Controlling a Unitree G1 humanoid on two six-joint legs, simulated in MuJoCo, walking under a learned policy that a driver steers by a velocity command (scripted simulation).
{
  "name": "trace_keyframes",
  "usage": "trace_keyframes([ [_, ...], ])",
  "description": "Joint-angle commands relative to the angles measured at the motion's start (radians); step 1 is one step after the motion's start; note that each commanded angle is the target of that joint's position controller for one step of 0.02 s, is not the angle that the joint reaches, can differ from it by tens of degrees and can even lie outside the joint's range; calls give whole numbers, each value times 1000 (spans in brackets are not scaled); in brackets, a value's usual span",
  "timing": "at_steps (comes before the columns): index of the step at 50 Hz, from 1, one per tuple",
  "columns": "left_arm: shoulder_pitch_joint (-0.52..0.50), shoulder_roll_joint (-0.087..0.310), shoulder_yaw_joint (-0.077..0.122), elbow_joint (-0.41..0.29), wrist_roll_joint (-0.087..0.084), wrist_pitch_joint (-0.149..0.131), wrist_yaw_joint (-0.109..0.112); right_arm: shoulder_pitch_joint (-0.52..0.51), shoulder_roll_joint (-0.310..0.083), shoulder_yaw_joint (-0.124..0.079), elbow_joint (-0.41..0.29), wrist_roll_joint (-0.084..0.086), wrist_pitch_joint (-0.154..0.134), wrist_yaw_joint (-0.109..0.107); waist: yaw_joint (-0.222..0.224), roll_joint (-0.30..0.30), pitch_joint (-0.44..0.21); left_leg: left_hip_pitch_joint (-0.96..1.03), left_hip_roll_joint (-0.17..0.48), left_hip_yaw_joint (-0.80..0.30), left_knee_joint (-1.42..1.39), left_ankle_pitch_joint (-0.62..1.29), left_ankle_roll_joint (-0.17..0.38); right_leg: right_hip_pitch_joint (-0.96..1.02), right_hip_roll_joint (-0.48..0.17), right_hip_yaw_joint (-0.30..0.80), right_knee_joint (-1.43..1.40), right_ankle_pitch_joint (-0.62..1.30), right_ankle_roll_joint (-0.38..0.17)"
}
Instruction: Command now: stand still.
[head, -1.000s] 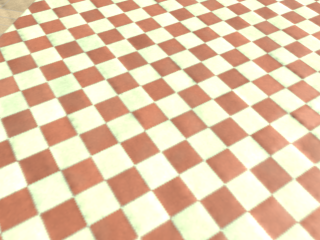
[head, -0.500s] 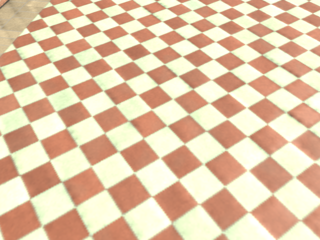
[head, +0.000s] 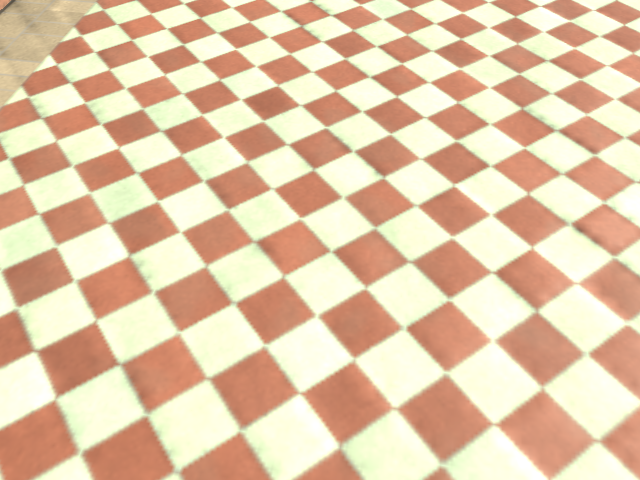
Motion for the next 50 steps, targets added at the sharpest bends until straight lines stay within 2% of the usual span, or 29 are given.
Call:
trace_keyframes([
  [1,58,85,13,-8,0,-5,4,60,-78,-11,-3,0,-4,-4,-1,-9,36,-14,83,-69,-49,105,30,-43,-111,103,-80,93,-21],
  [10,80,69,12,3,1,-6,6,77,-62,-10,9,0,-4,-6,0,-8,41,-19,84,-66,-44,106,28,-43,-109,102,-76,101,-23],
  [11,89,66,12,6,2,-6,6,86,-55,-8,13,-1,-3,-6,2,-12,20,-12,74,-60,-47,40,30,-36,-102,104,-90,11,-25],
  [13,100,105,30,4,2,4,5,85,-64,-15,2,-7,1,-4,8,-51,42,-62,20,-16,24,-174,45,-60,-91,131,-106,-274,-53],
  [15,149,136,49,3,4,16,2,51,-56,-19,-31,-23,3,7,36,-110,112,-215,-28,29,155,-335,60,-78,-157,254,-171,-572,-117],
  [16,186,149,58,11,5,18,1,31,-28,-14,-52,-33,-2,13,50,-151,137,-268,-34,71,243,-311,59,-72,-230,350,-220,-656,-159],
  [17,197,149,63,12,8,16,1,13,-21,-12,-72,-38,-12,19,52,-161,163,-302,-3,88,322,-256,60,-88,-293,419,-257,-658,-194],
  [18,192,144,66,7,12,10,-2,-5,-28,-15,-90,-36,-23,24,50,-146,171,-319,21,79,367,-243,63,-101,-319,444,-276,-608,-211],
  [19,178,148,70,-1,18,3,-4,-10,-36,-19,-103,-31,-34,30,42,-131,162,-331,34,71,385,-261,65,-90,-322,434,-275,-543,-214],
  [21,137,156,77,-18,15,-11,-9,20,-33,-24,-113,-21,-54,41,9,-117,139,-257,35,85,298,-248,75,-110,-289,352,-237,-445,-194],
  [23,61,145,79,-43,-1,-17,-13,159,-9,-29,-69,-8,-67,40,-68,-92,120,34,-17,138,95,-112,85,-272,-204,230,-142,-401,-151],
  [24,39,127,75,-57,3,-24,-15,248,-25,-38,-37,-9,-69,34,-99,-41,111,177,-25,112,29,-120,83,-364,-153,172,-36,-376,-130],
  [25,17,66,58,-81,7,-35,-21,358,-88,-55,-21,-22,-78,24,-138,140,73,295,167,-168,-131,-305,104,-472,-57,44,246,-310,-91],
  [26,8,23,47,-122,11,-45,-31,469,-200,-82,-2,-12,-73,25,-149,310,46,339,382,-568,-291,-573,195,-633,38,-74,507,-340,-67],
  [27,-12,98,62,-130,40,-46,-40,398,-168,-79,-9,-16,-61,21,-99,182,120,219,409,-620,-299,-650,238,-653,-31,-13,665,-299,-78],
  [28,-40,94,62,-134,37,-52,-52,291,-130,-68,-53,-15,-68,27,-55,77,170,143,365,-519,-293,-567,225,-659,-71,13,706,-193,-80],
  [29,-28,72,58,-125,27,-61,-61,232,-116,-64,-76,-14,-79,31,-26,48,160,118,315,-414,-298,-416,203,-625,-93,21,696,-106,-70],
  [30,-21,73,61,-119,26,-65,-67,213,-96,-57,-86,-10,-90,29,-8,39,139,124,278,-327,-301,-271,185,-595,-106,13,676,-46,-57],
  [32,-15,74,65,-113,29,-57,-73,249,-66,-46,-70,-8,-105,25,-2,49,95,166,224,-196,-277,-13,166,-576,-99,-22,664,14,-36],
  [35,-101,63,63,-150,25,-42,-71,327,-59,-36,-43,-7,-112,22,-12,71,82,205,205,-102,-236,292,169,-623,-86,-66,633,46,-15],
  [39,-302,41,45,-236,15,-38,-71,339,-63,-27,-44,-10,-114,18,-41,87,120,153,179,-34,-237,464,171,-568,-56,-124,398,111,-6],
  [41,-348,42,39,-259,8,-39,-70,345,-79,-29,-41,-11,-116,15,-47,104,123,151,184,-17,-233,534,171,-490,-35,-146,286,131,-25],
  [44,-279,82,52,-257,6,-44,-55,311,-110,-36,-42,-11,-121,12,8,110,75,196,211,13,-123,844,158,-323,10,-158,211,110,-84],
  [45,-186,105,64,-231,5,-50,-48,297,-124,-41,-43,-11,-121,11,50,109,24,220,212,24,-13,959,148,-229,33,-153,198,90,-104],
  [46,-38,127,79,-183,3,-59,-40,280,-136,-46,-46,-10,-117,11,110,99,-53,216,202,37,153,979,137,-80,50,-147,149,106,-125],
  [47,111,157,95,-136,14,-67,-31,265,-137,-47,-53,-5,-115,15,172,81,-125,102,172,54,358,813,126,129,-1,-96,104,107,-147],
  [48,252,248,119,-117,38,-70,-26,294,-82,-37,-79,-5,-113,20,188,-47,-244,-81,99,95,680,343,120,331,-261,205,88,-71,-190],
  [49,218,272,127,-124,28,-57,-37,389,-22,-40,-81,26,-108,35,109,-238,-320,-388,-86,47,1025,-301,92,467,-457,735,-108,-168,-340],
  [50,86,231,119,-143,1,-54,-45,292,-92,-54,-103,1,-102,33,72,-91,-177,-483,0,-23,1049,-210,111,331,-412,663,-168,-288,-313],
])
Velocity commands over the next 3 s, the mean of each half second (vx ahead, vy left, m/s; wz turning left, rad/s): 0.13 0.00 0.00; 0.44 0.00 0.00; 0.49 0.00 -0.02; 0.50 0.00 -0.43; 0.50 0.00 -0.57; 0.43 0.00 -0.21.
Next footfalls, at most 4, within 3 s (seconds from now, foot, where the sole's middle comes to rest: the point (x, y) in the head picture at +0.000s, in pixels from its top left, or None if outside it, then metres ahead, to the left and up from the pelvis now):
0.94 right None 0.44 -0.04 -0.78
1.50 left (287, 380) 0.75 0.12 -0.78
2.04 right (373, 296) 1.00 -0.10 -0.78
2.60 left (377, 196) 1.37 -0.13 -0.78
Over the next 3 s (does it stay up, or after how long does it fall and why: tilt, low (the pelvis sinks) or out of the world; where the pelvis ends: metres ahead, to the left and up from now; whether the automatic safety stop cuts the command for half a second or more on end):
stays up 1.33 -0.22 0.00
